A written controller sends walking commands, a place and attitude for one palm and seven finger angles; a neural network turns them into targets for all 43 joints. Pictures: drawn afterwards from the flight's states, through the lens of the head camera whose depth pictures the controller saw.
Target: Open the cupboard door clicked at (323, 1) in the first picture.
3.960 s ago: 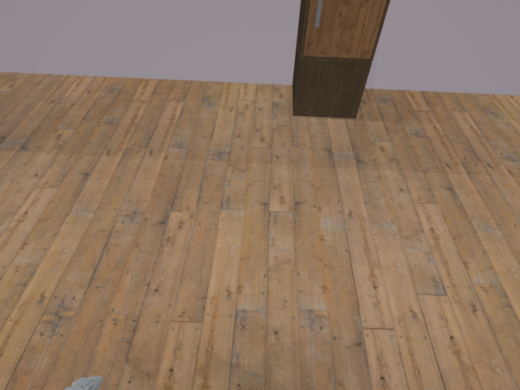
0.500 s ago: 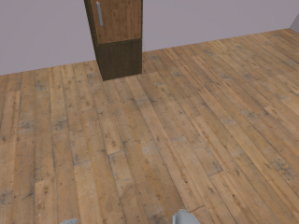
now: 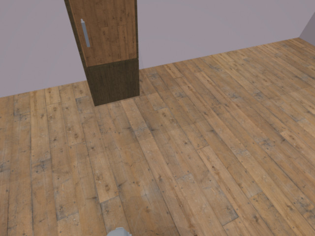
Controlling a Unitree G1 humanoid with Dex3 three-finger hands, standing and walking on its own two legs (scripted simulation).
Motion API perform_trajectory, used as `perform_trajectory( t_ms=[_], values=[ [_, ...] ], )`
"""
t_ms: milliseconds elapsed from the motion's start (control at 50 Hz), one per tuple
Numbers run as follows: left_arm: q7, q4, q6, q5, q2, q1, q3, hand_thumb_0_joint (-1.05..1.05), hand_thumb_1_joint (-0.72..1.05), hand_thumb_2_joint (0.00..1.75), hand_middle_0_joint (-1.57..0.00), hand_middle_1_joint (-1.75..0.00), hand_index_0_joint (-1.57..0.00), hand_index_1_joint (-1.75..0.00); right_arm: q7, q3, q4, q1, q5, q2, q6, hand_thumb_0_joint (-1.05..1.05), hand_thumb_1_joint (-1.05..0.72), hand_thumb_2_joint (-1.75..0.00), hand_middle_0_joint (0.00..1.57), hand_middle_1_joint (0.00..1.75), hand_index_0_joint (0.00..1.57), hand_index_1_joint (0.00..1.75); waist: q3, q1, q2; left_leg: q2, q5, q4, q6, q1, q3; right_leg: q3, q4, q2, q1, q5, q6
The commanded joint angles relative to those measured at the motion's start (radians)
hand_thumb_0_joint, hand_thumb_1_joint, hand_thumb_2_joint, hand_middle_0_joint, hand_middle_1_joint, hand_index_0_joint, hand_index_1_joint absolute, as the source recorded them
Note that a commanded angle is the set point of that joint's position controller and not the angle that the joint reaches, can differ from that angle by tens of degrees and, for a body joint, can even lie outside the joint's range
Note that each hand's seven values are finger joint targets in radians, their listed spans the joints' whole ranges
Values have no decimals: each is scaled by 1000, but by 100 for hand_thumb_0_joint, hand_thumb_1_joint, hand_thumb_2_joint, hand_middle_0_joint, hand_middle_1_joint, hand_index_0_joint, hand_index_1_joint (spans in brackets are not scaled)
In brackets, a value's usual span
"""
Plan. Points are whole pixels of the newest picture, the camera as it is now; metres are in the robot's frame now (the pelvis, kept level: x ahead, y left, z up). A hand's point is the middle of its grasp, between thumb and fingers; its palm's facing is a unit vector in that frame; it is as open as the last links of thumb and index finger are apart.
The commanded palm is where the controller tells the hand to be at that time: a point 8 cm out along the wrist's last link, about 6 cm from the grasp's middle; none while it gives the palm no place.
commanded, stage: walk to a spot facing it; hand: left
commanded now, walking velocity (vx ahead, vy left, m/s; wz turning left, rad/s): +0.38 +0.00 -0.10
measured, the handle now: (85, 33) +1.21 +0.50 -0.09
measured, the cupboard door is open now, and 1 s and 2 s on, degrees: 0 0 0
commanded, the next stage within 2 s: turn to face it in 0.94 s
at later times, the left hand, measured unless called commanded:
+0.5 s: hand (104, 179) +0.32 +0.19 -0.17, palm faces -0.13 -0.98 -0.16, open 7.3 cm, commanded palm none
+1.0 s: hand (124, 144) +0.47 +0.15 -0.17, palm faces -0.07 -0.98 -0.18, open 7.3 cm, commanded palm none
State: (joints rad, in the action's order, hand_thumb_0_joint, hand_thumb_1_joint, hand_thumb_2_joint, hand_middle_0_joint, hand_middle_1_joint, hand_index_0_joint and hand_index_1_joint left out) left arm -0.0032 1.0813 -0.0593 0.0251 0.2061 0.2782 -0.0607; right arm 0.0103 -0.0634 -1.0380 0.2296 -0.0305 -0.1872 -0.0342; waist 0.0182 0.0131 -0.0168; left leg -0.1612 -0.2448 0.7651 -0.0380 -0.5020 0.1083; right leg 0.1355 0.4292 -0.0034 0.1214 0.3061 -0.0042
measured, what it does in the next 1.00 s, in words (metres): walks ahead: left foot, then right foot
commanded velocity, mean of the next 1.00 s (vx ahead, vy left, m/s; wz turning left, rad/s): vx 0.35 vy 0.00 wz -0.13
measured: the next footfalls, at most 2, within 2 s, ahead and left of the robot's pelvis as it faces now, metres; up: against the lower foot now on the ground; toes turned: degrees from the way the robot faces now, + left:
left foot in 0.06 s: +0.16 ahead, +0.13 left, +0.00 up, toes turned +11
right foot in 0.60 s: +0.43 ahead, -0.11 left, +0.00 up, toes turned -17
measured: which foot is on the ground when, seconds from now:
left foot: up 0.00-0.04, down 0.06-0.62, up 0.64-1.00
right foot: down 0.00-0.08, up 0.10-0.58, down 0.60-1.00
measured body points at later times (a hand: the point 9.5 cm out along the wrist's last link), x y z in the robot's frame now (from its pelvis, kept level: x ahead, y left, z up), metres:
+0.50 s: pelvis +0.23 +0.03 +0.00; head +0.25 +0.03 +0.45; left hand +0.33 +0.25 -0.15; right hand +0.11 -0.14 -0.15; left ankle +0.12 +0.12 -0.73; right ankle +0.35 -0.12 -0.69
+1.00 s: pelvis +0.45 -0.03 +0.01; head +0.46 -0.03 +0.46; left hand +0.47 +0.20 -0.15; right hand +0.52 -0.27 -0.13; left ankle +0.57 +0.11 -0.70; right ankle +0.40 -0.10 -0.73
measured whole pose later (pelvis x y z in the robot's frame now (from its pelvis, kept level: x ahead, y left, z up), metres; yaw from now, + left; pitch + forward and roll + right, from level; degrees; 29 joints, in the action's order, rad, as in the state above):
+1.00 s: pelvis +0.45 -0.03 +0.01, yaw -9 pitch -1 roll -1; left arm 0.00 1.11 -0.07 0.02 0.15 0.32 -0.04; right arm 0.02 -0.06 -1.00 0.14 -0.03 -0.19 -0.03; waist 0.01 -0.02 -0.03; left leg -0.15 -0.20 0.73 -0.04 -0.50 0.10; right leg 0.16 0.37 -0.02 0.09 0.27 -0.05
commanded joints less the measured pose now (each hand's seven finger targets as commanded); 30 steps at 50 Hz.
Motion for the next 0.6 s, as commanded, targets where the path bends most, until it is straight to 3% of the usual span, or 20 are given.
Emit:
perform_trajectory(
  t_ms=[0,20,40,60,80,100,120,160,200,260,340,400,440,480,500,520,540,560,580],
  values=[
    [3,-41,-8,1,135,15,-23,0,90,90,-20,-30,-20,-30,19,-3,39,61,6,-46,-26,0,-90,-90,20,30,20,30,69,24,104,51,42,-167,14,230,68,-159,-124,236,157,-32,-116],
    [5,-42,-4,0,125,14,-22,0,90,90,-20,-30,-20,-30,14,-11,19,137,5,-75,-31,0,-90,-90,20,30,20,30,42,61,26,66,23,-217,20,370,68,-128,-4,199,211,-70,-98],
    [10,-53,-3,-5,84,35,-17,0,90,90,-20,-30,-20,-30,3,-27,-14,260,-7,-154,-39,0,-90,-90,20,30,20,30,-21,110,-148,-43,-82,-325,66,539,-107,-64,266,115,303,-106,-57],
    [17,-81,-3,-14,31,37,-5,0,90,90,-20,-30,-20,-30,-3,-52,-36,374,-16,-270,-41,0,-90,-90,20,30,20,30,-68,134,-414,-291,-166,-509,159,632,-471,29,608,-10,478,234,-9],
    [9,-94,0,-4,70,-29,-8,0,90,90,-20,-30,-20,-30,-20,-38,-56,379,-9,-243,-36,0,-90,-90,20,30,20,30,-58,144,-374,-328,-191,-578,168,595,-562,-105,795,15,542,247,-22],
    [15,-97,-3,-6,64,-64,-12,0,90,90,-20,-30,-20,-30,-26,-26,-33,290,-2,-202,-34,0,-90,-90,20,30,20,30,12,106,-222,-321,-176,-563,189,519,-493,-132,865,74,588,158,-31],
    [26,-83,-4,-3,66,-70,-11,0,90,90,-20,-30,-20,-30,-25,-11,-7,222,1,-153,-44,0,-90,-90,20,30,20,30,53,74,-97,-285,-101,-561,175,467,-395,-136,860,110,590,74,-25],
    [30,-47,14,5,26,-5,-11,0,90,90,-20,-30,-20,-30,-30,5,-1,162,1,-103,-59,0,-90,-90,20,30,20,30,46,15,-88,-205,57,-565,119,390,-183,-136,820,127,499,-22,-5],
    [27,-33,34,8,11,28,-10,0,90,90,-20,-30,-20,-30,-34,9,-8,163,8,-81,-66,0,-90,-90,20,30,20,30,26,-4,-103,-167,169,-572,114,389,-91,-126,791,126,481,-72,11],
    [26,-46,50,7,-3,11,-13,0,90,90,-20,-30,-20,-30,-35,6,-29,184,14,-71,-68,0,-90,-90,20,30,20,30,58,-18,-65,-157,226,-596,126,422,-18,-112,744,132,545,-131,28],
    [32,-91,51,10,-17,-107,-10,0,90,90,-20,-30,-20,-30,-36,4,-67,250,12,-49,-65,0,-90,-90,20,30,20,30,99,8,-70,-153,263,-604,143,484,26,-66,541,148,594,-167,34],
    [32,-118,43,7,-33,-208,-2,0,90,90,-20,-30,-20,-30,-35,4,-97,308,5,-41,-59,0,-90,-90,20,30,20,30,129,47,-80,-154,351,-584,146,527,64,-18,356,123,555,-158,14],
    [31,-129,37,4,-37,-242,-1,0,90,90,-20,-30,-20,-30,-35,5,-114,323,1,-39,-54,0,-90,-90,20,30,20,30,141,51,-93,-164,400,-565,145,535,78,-6,289,105,521,-154,-6],
    [30,-124,31,2,-29,-214,-3,0,90,90,-20,-30,-20,-30,-36,1,-118,305,1,-52,-51,0,-90,-90,20,30,20,30,133,25,-107,-173,519,-512,140,550,108,14,241,75,449,-131,-35],
    [29,-111,26,4,-20,-174,-6,0,90,90,-20,-30,-20,-30,-38,0,-122,304,1,-61,-50,0,-90,-90,20,30,20,30,95,7,-103,-172,648,-442,136,563,118,32,217,46,373,-102,-52],
    [25,-86,21,5,-7,-94,-10,0,90,90,-20,-30,-20,-30,-37,-1,-123,295,3,-70,-46,0,-90,-90,20,30,20,30,60,-30,-95,-166,767,-348,128,557,131,61,202,10,272,-88,-68],
    [22,-47,13,10,12,36,-19,0,90,90,-20,-30,-20,-30,-37,-4,-117,267,8,-84,-45,0,-90,-90,20,30,20,30,-1,-94,-93,-139,804,-191,102,521,158,78,146,-15,113,-131,-80],
    [15,0,0,15,73,187,-36,0,90,90,-20,-30,-20,-30,-28,-4,-108,249,16,-80,-46,0,-90,-90,20,30,20,30,-98,-162,-32,-104,673,45,72,370,174,6,119,38,-136,-188,-108],
    [1,24,-8,14,184,294,-63,0,90,90,-20,-30,-20,-30,-23,5,-79,283,31,-13,-53,0,-90,-90,20,30,20,30,-226,-178,188,27,49,388,33,82,166,-407,50,318,-386,-251,-214]
  ],
)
